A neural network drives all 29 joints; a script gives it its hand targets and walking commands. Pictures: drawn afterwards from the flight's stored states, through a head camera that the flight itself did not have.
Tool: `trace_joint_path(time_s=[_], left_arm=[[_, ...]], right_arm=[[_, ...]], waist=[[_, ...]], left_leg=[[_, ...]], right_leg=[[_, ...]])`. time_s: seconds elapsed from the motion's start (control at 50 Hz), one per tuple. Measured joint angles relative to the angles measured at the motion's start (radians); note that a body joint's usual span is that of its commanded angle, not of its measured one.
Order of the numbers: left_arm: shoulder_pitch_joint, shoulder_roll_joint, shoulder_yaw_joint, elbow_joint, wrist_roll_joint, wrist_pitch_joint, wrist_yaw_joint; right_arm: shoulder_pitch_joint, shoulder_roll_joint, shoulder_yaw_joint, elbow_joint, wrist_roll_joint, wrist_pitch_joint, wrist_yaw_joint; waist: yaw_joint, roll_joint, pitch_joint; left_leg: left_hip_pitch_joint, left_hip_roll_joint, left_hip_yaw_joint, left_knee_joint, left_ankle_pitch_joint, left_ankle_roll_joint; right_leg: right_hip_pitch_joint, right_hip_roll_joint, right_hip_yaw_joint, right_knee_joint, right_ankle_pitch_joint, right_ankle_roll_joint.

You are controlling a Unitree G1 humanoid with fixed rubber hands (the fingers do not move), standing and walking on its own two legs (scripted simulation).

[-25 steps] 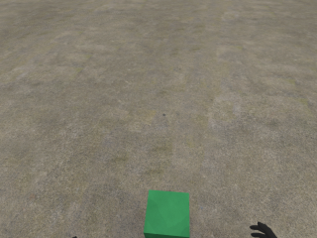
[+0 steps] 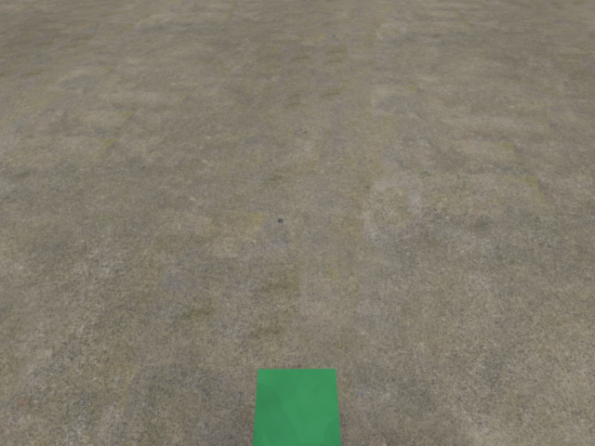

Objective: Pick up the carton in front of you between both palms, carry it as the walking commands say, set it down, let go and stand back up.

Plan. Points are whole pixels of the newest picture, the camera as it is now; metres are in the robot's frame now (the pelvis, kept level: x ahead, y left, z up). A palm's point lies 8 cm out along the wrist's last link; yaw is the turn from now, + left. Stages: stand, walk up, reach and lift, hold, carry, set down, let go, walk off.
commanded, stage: stand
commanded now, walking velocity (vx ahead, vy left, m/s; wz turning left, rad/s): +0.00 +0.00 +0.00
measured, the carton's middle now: (297, 422) +0.33 +0.02 -0.63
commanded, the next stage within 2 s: none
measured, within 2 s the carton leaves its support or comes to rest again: neither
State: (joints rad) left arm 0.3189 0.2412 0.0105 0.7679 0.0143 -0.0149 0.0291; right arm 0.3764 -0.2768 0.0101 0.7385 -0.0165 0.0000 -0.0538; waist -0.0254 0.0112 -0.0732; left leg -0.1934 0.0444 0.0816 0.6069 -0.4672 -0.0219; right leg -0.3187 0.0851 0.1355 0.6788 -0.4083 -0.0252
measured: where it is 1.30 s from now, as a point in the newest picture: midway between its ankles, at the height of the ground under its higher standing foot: outside the picture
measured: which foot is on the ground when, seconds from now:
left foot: down 0.00-1.00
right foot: down 0.00-1.00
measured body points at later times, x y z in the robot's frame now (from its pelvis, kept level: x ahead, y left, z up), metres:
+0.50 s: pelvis -0.02 +0.00 +0.01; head -0.01 -0.01 +0.46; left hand +0.04 +0.26 -0.13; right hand -0.03 -0.26 -0.14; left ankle -0.10 +0.12 -0.72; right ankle -0.04 -0.11 -0.72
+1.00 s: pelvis -0.03 +0.01 +0.01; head -0.03 +0.01 +0.46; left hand -0.02 +0.25 -0.14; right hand -0.09 -0.22 -0.15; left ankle -0.10 +0.12 -0.72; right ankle -0.04 -0.11 -0.72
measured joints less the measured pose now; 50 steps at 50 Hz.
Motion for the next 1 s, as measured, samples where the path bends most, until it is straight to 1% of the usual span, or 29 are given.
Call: trace_joint_path(time_s=[0.38, 0.72, 1.0], left_arm=[[0.008, -0.005, -0.011, 0.074, -0.001, 0.019, 0.007], [0.009, -0.038, -0.026, 0.199, -0.005, 0.025, 0.012], [0.012, -0.068, -0.036, 0.287, -0.006, 0.027, 0.017]], right_arm=[[0.020, 0.009, 0.004, 0.125, -0.006, 0.019, 0.006], [0.032, 0.042, 0.015, 0.257, -0.006, 0.020, 0.009], [0.026, 0.077, 0.018, 0.328, -0.005, 0.018, 0.006]], waist=[[0.001, -0.001, 0.039], [0.005, 0.002, 0.068], [0.009, 0.001, 0.082]], left_leg=[[0.046, 0.000, 0.034, -0.047, 0.033, 0.003], [0.084, -0.005, 0.044, -0.093, 0.068, 0.012], [0.092, -0.013, 0.045, -0.108, 0.087, 0.023]], right_leg=[[0.026, 0.000, 0.026, -0.028, 0.034, 0.004], [0.064, -0.007, 0.033, -0.083, 0.077, 0.014], [0.077, -0.019, 0.032, -0.111, 0.102, 0.027]])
